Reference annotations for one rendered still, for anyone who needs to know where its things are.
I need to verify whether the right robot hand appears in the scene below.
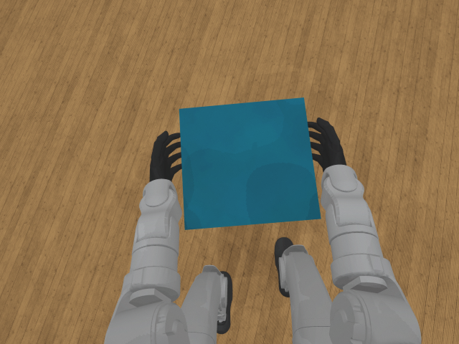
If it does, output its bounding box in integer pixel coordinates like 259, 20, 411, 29
308, 118, 346, 172

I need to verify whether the robot right upper arm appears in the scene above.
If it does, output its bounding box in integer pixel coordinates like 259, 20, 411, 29
329, 290, 421, 344

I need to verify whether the left robot thigh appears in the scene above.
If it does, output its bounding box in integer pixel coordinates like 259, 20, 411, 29
181, 272, 227, 344

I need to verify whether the left robot forearm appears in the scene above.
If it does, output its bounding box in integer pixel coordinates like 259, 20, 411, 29
104, 179, 182, 344

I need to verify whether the left robot hand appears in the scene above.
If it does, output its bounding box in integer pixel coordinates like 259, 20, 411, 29
149, 131, 182, 182

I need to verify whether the robot thigh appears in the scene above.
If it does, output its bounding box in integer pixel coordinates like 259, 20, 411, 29
181, 272, 227, 344
279, 252, 333, 344

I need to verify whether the carton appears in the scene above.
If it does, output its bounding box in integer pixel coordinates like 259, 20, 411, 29
179, 97, 321, 230

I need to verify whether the robot left upper arm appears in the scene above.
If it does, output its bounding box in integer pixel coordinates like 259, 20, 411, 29
105, 301, 190, 344

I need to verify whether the right robot forearm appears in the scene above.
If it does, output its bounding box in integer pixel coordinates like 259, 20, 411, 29
321, 165, 422, 342

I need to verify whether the right robot thigh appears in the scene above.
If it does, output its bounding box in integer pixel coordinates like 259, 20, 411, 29
279, 252, 333, 344

